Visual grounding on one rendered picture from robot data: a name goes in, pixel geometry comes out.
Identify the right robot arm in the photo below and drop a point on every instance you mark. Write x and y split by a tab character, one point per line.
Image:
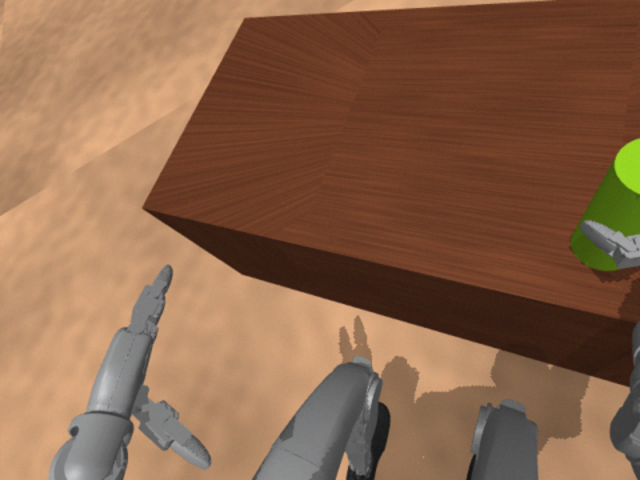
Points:
625	426

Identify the left robot hand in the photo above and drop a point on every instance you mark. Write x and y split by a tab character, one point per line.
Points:
119	388

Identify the right robot hand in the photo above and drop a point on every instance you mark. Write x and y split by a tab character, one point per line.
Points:
626	254

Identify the left robot foot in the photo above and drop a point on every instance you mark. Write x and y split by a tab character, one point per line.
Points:
378	444

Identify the bottle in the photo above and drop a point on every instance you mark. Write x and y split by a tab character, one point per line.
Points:
616	204

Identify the left robot arm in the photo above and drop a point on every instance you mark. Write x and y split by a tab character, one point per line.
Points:
97	449

